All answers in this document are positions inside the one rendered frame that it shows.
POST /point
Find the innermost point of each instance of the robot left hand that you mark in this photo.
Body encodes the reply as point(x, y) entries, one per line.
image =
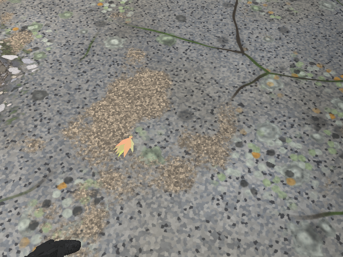
point(53, 248)

